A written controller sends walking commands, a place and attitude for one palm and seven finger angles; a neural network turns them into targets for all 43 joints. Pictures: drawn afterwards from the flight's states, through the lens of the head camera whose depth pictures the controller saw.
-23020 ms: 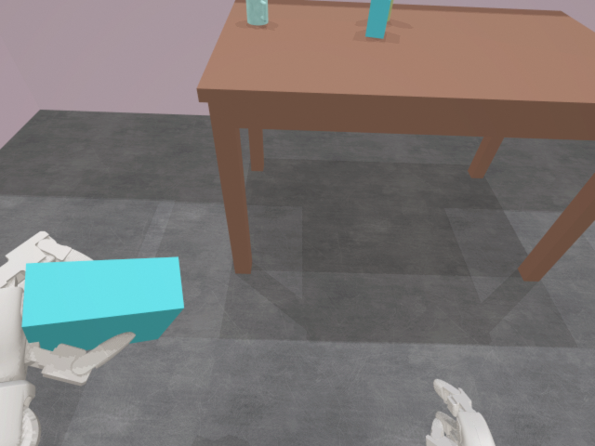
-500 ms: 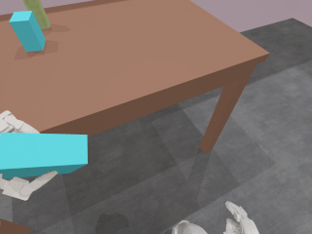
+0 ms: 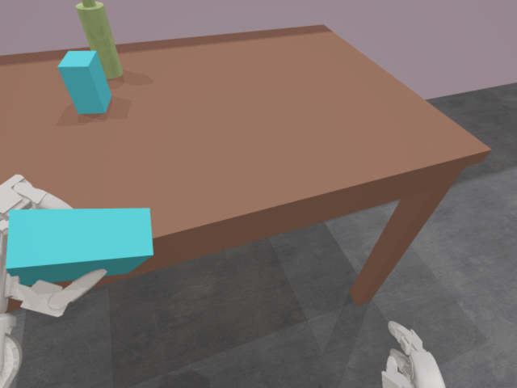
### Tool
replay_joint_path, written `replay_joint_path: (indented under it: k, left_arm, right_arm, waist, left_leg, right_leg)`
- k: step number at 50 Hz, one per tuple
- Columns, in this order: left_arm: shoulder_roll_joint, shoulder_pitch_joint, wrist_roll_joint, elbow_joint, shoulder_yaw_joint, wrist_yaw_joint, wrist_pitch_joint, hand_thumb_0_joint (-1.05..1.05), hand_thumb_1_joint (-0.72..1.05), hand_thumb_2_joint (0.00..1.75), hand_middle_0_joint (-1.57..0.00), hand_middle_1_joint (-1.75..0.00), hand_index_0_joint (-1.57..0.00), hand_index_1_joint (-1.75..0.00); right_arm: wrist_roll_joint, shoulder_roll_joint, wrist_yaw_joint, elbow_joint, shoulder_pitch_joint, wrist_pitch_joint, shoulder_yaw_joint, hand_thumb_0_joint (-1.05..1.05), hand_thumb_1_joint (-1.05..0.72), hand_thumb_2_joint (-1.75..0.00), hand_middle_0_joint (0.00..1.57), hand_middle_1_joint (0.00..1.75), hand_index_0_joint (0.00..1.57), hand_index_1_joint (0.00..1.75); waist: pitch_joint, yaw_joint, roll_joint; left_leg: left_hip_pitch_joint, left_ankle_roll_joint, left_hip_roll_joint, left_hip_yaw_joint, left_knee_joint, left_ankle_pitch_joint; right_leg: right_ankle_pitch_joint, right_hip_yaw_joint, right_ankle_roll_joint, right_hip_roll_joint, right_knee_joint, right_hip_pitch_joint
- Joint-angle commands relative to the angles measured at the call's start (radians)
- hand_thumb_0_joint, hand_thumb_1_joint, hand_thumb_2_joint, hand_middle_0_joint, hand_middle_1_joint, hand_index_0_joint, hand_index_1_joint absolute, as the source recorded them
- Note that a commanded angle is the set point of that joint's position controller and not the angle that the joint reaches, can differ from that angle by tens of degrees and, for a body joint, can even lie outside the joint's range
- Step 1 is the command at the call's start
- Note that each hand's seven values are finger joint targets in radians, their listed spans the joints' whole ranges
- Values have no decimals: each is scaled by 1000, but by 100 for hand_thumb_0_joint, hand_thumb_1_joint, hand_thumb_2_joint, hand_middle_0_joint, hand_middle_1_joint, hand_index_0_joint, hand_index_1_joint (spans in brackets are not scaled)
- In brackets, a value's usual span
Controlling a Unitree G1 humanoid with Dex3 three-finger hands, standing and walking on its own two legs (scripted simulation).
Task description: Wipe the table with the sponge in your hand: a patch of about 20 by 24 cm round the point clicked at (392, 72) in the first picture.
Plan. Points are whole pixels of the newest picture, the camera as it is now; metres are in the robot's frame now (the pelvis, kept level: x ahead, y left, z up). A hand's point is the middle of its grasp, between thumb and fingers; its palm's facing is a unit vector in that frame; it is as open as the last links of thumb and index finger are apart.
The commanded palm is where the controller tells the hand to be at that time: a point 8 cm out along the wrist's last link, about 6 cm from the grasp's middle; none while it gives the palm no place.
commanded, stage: shuffle to correct the standing spot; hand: left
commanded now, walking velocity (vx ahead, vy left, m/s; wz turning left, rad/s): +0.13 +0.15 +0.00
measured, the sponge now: (101, 247) +0.23 +0.21 +0.16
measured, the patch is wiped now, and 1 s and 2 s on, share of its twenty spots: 0.00 0.00 0.00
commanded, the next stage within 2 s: come to a stop and stand still in 0.26 s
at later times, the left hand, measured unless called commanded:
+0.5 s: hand (44, 201) +0.29 +0.31 +0.17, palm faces +0.41 -0.79 -0.45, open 9.8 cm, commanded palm +0.23 +0.34 +0.19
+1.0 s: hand (28, 181) +0.30 +0.32 +0.19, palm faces +0.45 -0.80 -0.41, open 9.8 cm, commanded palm +0.22 +0.33 +0.19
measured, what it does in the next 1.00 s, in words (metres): steps on the spot: left foot, then right foot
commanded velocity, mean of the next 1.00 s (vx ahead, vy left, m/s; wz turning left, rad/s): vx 0.01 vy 0.03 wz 0.00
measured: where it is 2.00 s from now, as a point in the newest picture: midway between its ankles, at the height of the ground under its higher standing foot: outside the picture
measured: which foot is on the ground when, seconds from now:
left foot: down 0.00-0.24, up 0.26-0.32, down 0.34-1.00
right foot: down 0.00-0.36, up 0.38-0.58, down 0.60-1.00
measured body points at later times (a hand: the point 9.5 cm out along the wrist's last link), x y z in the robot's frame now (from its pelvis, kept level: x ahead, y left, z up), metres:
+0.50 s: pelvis +0.06 +0.06 -0.01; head +0.09 +0.06 +0.44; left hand +0.26 +0.35 +0.19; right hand +0.22 -0.16 -0.10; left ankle +0.08 +0.17 -0.73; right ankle +0.04 -0.06 -0.70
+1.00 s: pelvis +0.05 +0.05 +0.01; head +0.08 +0.08 +0.45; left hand +0.27 +0.37 +0.21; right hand +0.23 -0.19 -0.06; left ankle +0.06 +0.17 -0.73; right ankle +0.08 -0.03 -0.73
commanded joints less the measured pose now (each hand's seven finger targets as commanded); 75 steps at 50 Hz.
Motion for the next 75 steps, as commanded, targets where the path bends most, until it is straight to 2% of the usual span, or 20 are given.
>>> replay_joint_path:
  k: [1, 4, 7, 10, 12, 13, 16, 19, 22, 29, 34, 45, 46, 47, 49, 55, 59, 64, 71, 75]
  left_arm:
    - [153, -117, -1, -189, 90, 19, -56, 0, 10, 130, -120, -160, -120, -160]
    - [172, -133, 7, -276, 87, 10, -67, 0, 10, 130, -120, -160, -120, -160]
    - [186, -118, 13, -331, 102, 16, -78, 0, 10, 130, -120, -160, -120, -160]
    - [227, -64, -5, -311, 158, 36, -85, 0, 10, 130, -120, -160, -120, -160]
    - [229, -24, -13, -270, 194, 44, -99, 0, 10, 130, -120, -160, -120, -160]
    - [235, 3, -12, -258, 217, 45, -100, 0, 10, 130, -120, -160, -120, -160]
    - [195, 10, -17, -251, 192, 31, -81, 0, 10, 130, -120, -160, -120, -160]
    - [182, -16, -16, -286, 155, 23, -100, 0, 10, 130, -120, -160, -120, -160]
    - [157, -73, -2, -228, 123, 10, -55, 0, 10, 130, -120, -160, -120, -160]
    - [192, -13, 0, -285, 146, 31, -44, 0, 10, 130, -120, -160, -120, -160]
    - [169, 46, -27, -183, 145, 36, -28, 0, 10, 130, -120, -160, -120, -160]
    - [142, -45, -13, -267, 70, 36, -28, 0, 10, 130, -120, -160, -120, -160]
    - [923, -1023, 143, -395, 651, 21, -131, 0, 10, 130, -120, -160, -120, -160]
    - [317, -496, 37, 162, 243, -31, -76, 0, 10, 130, -120, -160, -120, -160]
    - [107, -235, -28, 69, 65, -19, -80, 0, 10, 130, -120, -160, -120, -160]
    - [110, 0, -29, -177, 44, -22, -82, 0, 10, 130, -120, -160, -120, -160]
    - [240, -48, -23, -171, 202, -8, -73, 0, 10, 130, -120, -160, -120, -160]
    - [192, -188, -13, -148, 164, -16, -85, 0, 10, 130, -120, -160, -120, -160]
    - [75, -208, 7, -103, 13, -34, -73, 0, 10, 130, -120, -160, -120, -160]
    - [93, -212, 13, -146, 27, -26, -69, 0, 10, 130, -120, -160, -120, -160]
  right_arm:
    - [21, -121, 1, -152, -82, -33, -48, 0, -90, -90, 20, 30, 20, 30]
    - [3, -101, 6, -154, -122, -37, -28, 0, -90, -90, 20, 30, 20, 30]
    - [4, -107, 19, -151, -107, -52, -33, 0, -90, -90, 20, 30, 20, 30]
    - [13, -98, 28, -143, -96, -52, -44, 0, -90, -90, 20, 30, 20, 30]
    - [11, -93, 42, -131, -110, -43, -44, 0, -90, -90, 20, 30, 20, 30]
    - [5, -79, 42, -121, -107, -29, -31, 0, -90, -90, 20, 30, 20, 30]
    - [7, -60, 36, -103, -81, 4, -23, 0, -90, -90, 20, 30, 20, 30]
    - [16, -94, 23, -123, -89, -26, -63, 0, -90, -90, 20, 30, 20, 30]
    - [12, -103, 18, -108, -86, -33, -57, 0, -90, -90, 20, 30, 20, 30]
    - [8, -85, 6, -117, -120, -79, -14, 0, -90, -90, 20, 30, 20, 30]
    - [10, -67, 4, -105, -91, -57, -23, 0, -90, -90, 20, 30, 20, 30]
    - [4, -92, -26, -117, -140, -36, -15, 0, -90, -90, 20, 30, 20, 30]
    - [-34, -124, -17, -72, 78, -101, -60, 0, -90, -90, 20, 30, 20, 30]
    - [-6, -16, 2, -36, -31, -102, -20, 0, -90, -90, 20, 30, 20, 30]
    - [34, -69, 18, -102, -87, -110, -30, 0, -90, -90, 20, 30, 20, 30]
    - [21, -106, 47, -149, -127, -104, -29, 0, -90, -90, 20, 30, 20, 30]
    - [23, -111, 19, -157, -137, -98, -28, 0, -90, -90, 20, 30, 20, 30]
    - [21, -99, 7, -149, -116, -114, -22, 0, -90, -90, 20, 30, 20, 30]
    - [12, -99, 23, -116, -89, -141, -17, 0, -90, -90, 20, 30, 20, 30]
    - [4, -101, 24, -110, -104, -140, -14, 0, -90, -90, 20, 30, 20, 30]
  waist:
    - [-122, -10, 114]
    - [-68, -11, 306]
    - [-107, -8, 231]
    - [-186, 1, -70]
    - [-145, 28, -151]
    - [-122, 24, -102]
    - [-129, -44, 24]
    - [-187, -34, 309]
    - [-56, -36, 145]
    - [-123, -12, 219]
    - [-134, -16, -94]
    - [-140, -9, 173]
    - [68, 27, -1]
    - [-130, 8, -25]
    - [-114, 7, 152]
    - [-115, 21, 123]
    - [-37, 12, 15]
    - [-5, 3, 193]
    - [-18, -1, 36]
    - [-45, -2, 85]
  left_leg:
    - [93, 72, 137, -160, -60, 314]
    - [77, 92, 170, -206, -102, 347]
    - [25, 59, 131, -130, -13, 436]
    - [-223, -24, -8, 7, 283, 338]
    - [-441, -28, 12, -106, 373, -256]
    - [-422, -8, 54, -166, 330, -315]
    - [-17, -18, -30, -19, -37, 88]
    - [261, 178, 276, -405, -112, 628]
    - [67, 176, 271, -361, -160, 499]
    - [-37, 23, 161, -149, -103, 315]
    - [-96, -48, -20, -104, 148, -74]
    - [21, -3, 75, -188, -127, 343]
    - [-175, 17, 37, -93, 58, 234]
    - [-65, 5, -71, -109, 62, 129]
    - [49, -4, -23, -95, -34, 101]
    - [-81, 37, 88, -211, -223, 65]
    - [-143, 34, 81, -216, -278, -145]
    - [-205, 48, 94, -216, -315, -265]
    - [-63, 21, 29, -171, -195, -103]
    - [-35, 12, 22, -170, -205, -23]
  right_leg:
    - [258, 168, 41, -77, 42, 37]
    - [18, 95, 52, -20, 110, -48]
    - [178, 85, 32, -13, 6, 97]
    - [693, 337, -77, -218, -20, 381]
    - [831, 489, -172, -373, -37, 484]
    - [743, 476, -143, -390, -38, 417]
    - [508, 186, -5, -183, 95, 125]
    - [-313, 117, 92, 28, 523, -236]
    - [-196, 154, 81, -18, 383, -171]
    - [167, 117, 68, 24, -155, 200]
    - [434, 466, -82, -224, -277, 154]
    - [366, 212, 50, -17, -152, 180]
    - [394, 310, 139, -38, -282, 44]
    - [447, 358, -9, -123, -245, 128]
    - [489, 391, -6, -154, -249, 162]
    - [136, 195, 48, -5, -118, 227]
    - [23, 190, 54, 13, -145, 186]
    - [49, 189, 51, 14, -99, 223]
    - [42, 251, 42, -5, -249, 139]
    - [100, 232, 42, 5, -238, 157]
